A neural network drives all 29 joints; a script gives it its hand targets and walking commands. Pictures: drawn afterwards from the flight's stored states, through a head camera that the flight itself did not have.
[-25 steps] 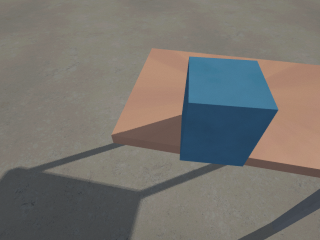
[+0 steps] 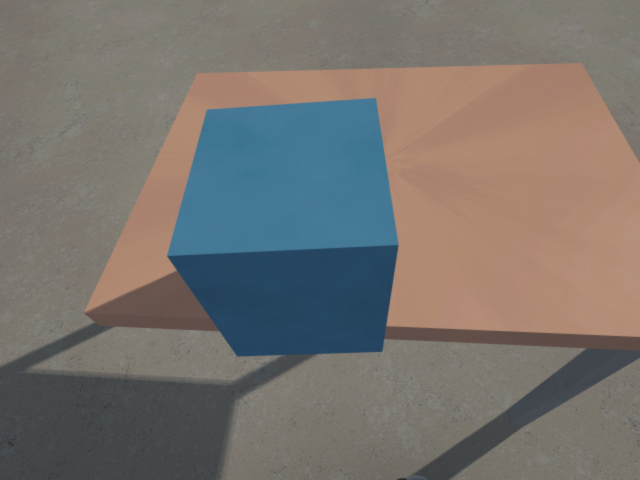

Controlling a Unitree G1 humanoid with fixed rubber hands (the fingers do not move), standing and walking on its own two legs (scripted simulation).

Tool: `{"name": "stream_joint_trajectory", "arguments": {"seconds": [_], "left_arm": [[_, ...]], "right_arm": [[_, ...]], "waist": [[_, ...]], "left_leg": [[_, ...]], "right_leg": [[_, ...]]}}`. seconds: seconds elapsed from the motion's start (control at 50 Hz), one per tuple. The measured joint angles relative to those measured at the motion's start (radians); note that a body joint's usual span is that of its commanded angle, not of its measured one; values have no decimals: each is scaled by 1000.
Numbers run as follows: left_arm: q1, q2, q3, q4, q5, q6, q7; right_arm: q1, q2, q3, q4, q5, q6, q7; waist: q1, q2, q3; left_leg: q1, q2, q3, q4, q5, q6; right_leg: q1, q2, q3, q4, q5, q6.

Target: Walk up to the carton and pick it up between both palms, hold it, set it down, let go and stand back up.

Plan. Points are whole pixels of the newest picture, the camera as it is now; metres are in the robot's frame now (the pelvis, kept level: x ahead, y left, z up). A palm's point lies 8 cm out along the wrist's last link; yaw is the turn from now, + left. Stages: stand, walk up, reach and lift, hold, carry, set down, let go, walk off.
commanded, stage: walk up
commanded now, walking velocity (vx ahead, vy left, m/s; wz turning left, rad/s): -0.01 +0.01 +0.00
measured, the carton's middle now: (300, 238) +0.41 +0.03 +0.07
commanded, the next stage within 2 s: none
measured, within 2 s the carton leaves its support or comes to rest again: neither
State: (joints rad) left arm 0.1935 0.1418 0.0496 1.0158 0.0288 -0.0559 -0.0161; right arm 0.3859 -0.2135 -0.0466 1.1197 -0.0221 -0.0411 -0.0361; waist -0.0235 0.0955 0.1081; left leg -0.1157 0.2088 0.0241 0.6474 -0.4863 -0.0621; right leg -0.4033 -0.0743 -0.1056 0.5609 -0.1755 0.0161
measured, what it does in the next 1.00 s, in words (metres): steps to the left: left foot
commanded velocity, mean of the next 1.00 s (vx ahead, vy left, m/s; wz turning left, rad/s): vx -0.04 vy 0.09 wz -0.01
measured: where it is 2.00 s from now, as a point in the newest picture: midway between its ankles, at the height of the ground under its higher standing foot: outside the picture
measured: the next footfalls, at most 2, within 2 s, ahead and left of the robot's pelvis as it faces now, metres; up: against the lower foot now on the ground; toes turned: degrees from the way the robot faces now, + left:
left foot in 0.60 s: -0.08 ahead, +0.20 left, +0.00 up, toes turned +5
right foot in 1.34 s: +0.14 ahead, -0.06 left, +0.00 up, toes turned -5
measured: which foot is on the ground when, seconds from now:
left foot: up 0.00-0.58, down 0.60-1.00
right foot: down 0.00-0.60, up 0.62-1.00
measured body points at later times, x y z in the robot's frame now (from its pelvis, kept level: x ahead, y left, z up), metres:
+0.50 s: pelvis -0.03 +0.02 +0.01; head +0.01 -0.01 +0.46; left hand -0.04 +0.31 -0.10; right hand +0.06 -0.24 -0.15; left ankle -0.08 +0.19 -0.65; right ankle +0.07 -0.14 -0.73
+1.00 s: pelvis -0.04 +0.13 +0.03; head -0.04 +0.17 +0.47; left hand -0.09 +0.37 -0.15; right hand -0.08 -0.07 -0.12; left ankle -0.12 +0.20 -0.73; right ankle -0.08 +0.00 -0.66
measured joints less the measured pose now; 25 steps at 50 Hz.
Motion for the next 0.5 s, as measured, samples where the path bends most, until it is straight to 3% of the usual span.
{"name": "stream_joint_trajectory", "arguments": {"seconds": [0.08, 0.18, 0.38, 0.44, 0.5], "left_arm": [[49, -13, -22, 10, -10, -13, 20], [123, 1, -30, 1, -15, 22, 62], [138, 71, -3, -12, 4, 92, 70], [119, 99, 12, -30, 6, 96, 66], [93, 125, 26, -51, 10, 98, 65]], "right_arm": [[-38, 1, 8, -4, 28, 29, 10], [-139, -21, -18, -51, -2, 92, 16], [-256, -74, -47, -159, -8, 144, 63], [-240, -64, -45, -161, -13, 147, 69], [-215, -45, -38, -164, -13, 147, 72]], "waist": [[25, -38, -35], [53, -83, -41], [76, -78, -1], [75, -79, -14], [74, -88, -31]], "left_leg": [[-124, -142, 12, 268, -82, 42], [-275, -218, 10, 468, -9, 28], [-462, -251, -98, 646, 145, -23], [-414, -241, -89, 584, 146, -39], [-314, -212, -52, 389, 97, -42]], "right_leg": [[96, -34, -4, -78, 1, -12], [175, -53, -3, -123, 11, -24], [59, -108, 40, -53, 32, -9], [32, -120, 37, -69, 60, 7], [17, -126, 26, -96, 94, 28]]}}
